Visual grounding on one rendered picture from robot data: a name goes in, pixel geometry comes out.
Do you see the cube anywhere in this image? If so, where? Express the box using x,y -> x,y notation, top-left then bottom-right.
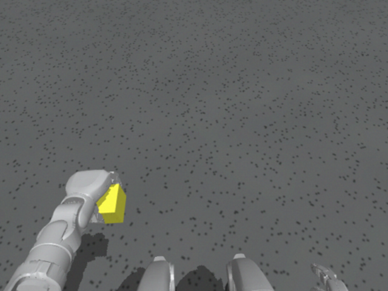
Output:
96,184 -> 126,224

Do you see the left robot arm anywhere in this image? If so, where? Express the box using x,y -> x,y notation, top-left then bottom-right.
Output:
3,193 -> 95,291

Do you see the left robot hand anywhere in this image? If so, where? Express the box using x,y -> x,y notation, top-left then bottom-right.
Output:
65,170 -> 122,225

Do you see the right robot hand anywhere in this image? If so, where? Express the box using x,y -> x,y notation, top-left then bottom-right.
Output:
310,263 -> 348,291

